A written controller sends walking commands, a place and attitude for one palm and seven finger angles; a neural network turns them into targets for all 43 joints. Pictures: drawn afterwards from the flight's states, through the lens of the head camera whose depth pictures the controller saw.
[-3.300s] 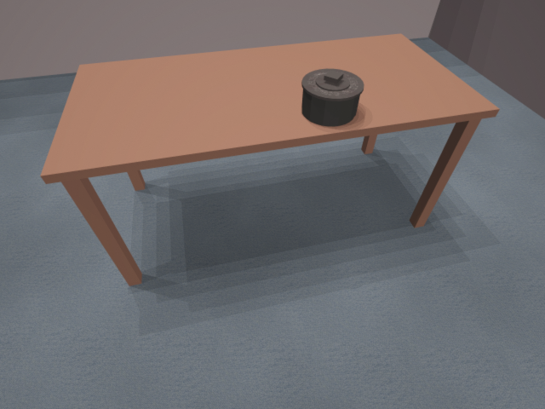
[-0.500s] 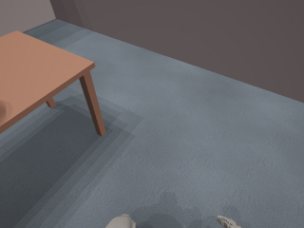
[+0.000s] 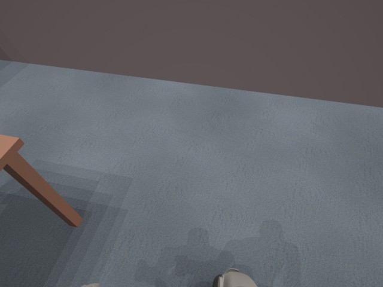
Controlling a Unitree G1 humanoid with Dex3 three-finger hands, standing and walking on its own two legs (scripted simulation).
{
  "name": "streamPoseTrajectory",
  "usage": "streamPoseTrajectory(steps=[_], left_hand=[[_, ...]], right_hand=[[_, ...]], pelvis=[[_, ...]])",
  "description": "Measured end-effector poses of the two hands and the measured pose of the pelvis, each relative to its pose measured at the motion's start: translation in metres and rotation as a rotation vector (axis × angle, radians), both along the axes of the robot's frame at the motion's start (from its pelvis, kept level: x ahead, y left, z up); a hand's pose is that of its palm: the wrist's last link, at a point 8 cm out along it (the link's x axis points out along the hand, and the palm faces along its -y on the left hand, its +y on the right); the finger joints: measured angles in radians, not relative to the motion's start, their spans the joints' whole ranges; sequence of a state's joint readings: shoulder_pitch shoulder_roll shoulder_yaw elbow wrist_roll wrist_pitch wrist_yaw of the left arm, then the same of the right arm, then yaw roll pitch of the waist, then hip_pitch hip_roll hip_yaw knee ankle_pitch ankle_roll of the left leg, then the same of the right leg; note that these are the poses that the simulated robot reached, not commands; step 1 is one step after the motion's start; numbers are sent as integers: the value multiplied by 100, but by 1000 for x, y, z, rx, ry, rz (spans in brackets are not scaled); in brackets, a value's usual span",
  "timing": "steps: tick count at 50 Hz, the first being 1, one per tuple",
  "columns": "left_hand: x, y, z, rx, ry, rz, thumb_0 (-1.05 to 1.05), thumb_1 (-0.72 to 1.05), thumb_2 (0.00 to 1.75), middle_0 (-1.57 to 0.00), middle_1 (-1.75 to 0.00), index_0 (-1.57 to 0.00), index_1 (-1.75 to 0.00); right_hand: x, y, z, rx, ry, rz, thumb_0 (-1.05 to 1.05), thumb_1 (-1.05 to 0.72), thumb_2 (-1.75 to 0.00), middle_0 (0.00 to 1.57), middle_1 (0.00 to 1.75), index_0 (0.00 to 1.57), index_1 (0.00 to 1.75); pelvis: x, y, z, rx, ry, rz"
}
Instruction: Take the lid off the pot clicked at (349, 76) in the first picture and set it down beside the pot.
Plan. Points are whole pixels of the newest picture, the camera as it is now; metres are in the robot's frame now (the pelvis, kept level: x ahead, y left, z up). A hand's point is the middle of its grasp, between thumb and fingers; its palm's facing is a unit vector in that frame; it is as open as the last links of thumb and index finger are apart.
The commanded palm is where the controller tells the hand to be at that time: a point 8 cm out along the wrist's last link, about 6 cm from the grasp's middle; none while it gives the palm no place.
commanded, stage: turn to face it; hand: left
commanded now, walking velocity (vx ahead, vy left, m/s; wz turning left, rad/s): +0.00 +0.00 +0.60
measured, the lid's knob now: out of the picture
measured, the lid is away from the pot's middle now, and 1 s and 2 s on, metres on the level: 0.00 0.00 0.00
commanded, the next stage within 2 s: none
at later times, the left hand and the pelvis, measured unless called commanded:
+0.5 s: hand out of the picture +0.11 +0.21 -0.19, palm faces +0.33 -0.93 -0.16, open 7.3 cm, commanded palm none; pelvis +0.08 +0.01 -0.01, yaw +17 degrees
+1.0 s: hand out of the picture +0.06 +0.20 -0.14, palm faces +0.57 -0.76 -0.32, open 7.4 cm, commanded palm none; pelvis +0.10 -0.04 +0.00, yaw +35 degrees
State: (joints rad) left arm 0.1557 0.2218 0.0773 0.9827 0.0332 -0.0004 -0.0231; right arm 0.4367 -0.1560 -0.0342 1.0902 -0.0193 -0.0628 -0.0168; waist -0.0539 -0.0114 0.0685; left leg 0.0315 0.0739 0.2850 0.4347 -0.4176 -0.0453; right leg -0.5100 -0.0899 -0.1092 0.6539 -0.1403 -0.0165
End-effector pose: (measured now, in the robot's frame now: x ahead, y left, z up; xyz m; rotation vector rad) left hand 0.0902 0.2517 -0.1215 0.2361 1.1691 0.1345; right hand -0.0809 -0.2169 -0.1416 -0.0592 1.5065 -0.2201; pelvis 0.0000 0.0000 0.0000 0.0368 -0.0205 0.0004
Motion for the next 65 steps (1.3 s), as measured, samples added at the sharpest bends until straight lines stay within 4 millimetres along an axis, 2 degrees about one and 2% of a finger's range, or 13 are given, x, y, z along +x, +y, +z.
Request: streamPoseTrajectory(steps=[4,8,11,14,19,24,27,33,41,49,54,60,65], left_hand=[[59,-23,-3,10,-97,-26,1,92,90,-20,-30,-20,-30],[74,-44,4,-27,-121,15,0,91,90,-20,-30,-20,-30],[69,-56,5,-61,-102,58,0,91,90,-20,-30,-20,-30],[67,-52,6,-74,-123,139,-2,93,90,-21,-30,-21,-30],[47,-30,-4,-83,-107,234,-2,93,90,-21,-30,-21,-30],[6,2,-33,-95,-37,345,-1,91,90,-21,-30,-21,-30],[-21,17,-37,-83,36,390,0,91,90,-20,-30,-21,-30],[-57,31,-15,-47,79,486,1,91,90,-20,-30,-20,-30],[-77,23,4,10,82,585,1,91,90,-20,-30,-20,-30],[-63,-18,16,71,-14,645,1,90,90,-20,-30,-20,-30],[-76,-57,29,75,-28,715,1,90,90,-20,-30,-21,-30],[-98,-94,29,41,3,795,1,90,90,-21,-30,-21,-30],[-130,-119,20,1,44,883,1,90,90,-21,-30,-21,-30]], right_hand=[[12,-5,-11,48,104,-15,1,-92,-90,20,30,20,30],[59,-14,-7,50,78,32,1,-91,-90,20,30,20,30],[107,-21,-2,32,2,81,1,-91,-90,20,30,20,30],[154,-25,5,10,-80,143,1,-91,-90,20,30,20,30],[226,-21,18,-35,-200,260,1,-91,-90,20,30,20,30],[284,-3,23,-92,-316,377,1,-91,-90,20,30,20,30],[298,8,30,-105,-338,428,1,-91,-90,20,30,20,30],[309,22,39,-88,-298,508,1,-91,-90,20,30,20,30],[328,22,32,-35,-274,581,1,-91,-90,20,30,20,30],[360,-7,5,16,-251,654,1,-91,-90,20,30,20,30],[388,-16,7,33,-248,727,1,-91,-90,20,30,20,30],[416,-9,18,45,-265,821,1,-91,-90,20,30,20,30],[431,17,21,45,-261,924,1,-91,-90,20,30,20,30]], pelvis=[[31,-19,-11,-9,-1,39],[48,-25,-1,-16,-6,81],[57,-25,6,-21,-3,114],[64,-23,9,-31,0,155],[73,-13,7,-50,-2,218],[77,8,-9,-81,-1,279],[77,13,-7,-74,-1,306],[81,16,10,-69,9,377],[90,3,15,-58,9,478],[100,-37,4,-32,9,589],[105,-55,11,-6,-6,672],[109,-67,18,22,-7,755],[105,-68,17,18,-2,823]])
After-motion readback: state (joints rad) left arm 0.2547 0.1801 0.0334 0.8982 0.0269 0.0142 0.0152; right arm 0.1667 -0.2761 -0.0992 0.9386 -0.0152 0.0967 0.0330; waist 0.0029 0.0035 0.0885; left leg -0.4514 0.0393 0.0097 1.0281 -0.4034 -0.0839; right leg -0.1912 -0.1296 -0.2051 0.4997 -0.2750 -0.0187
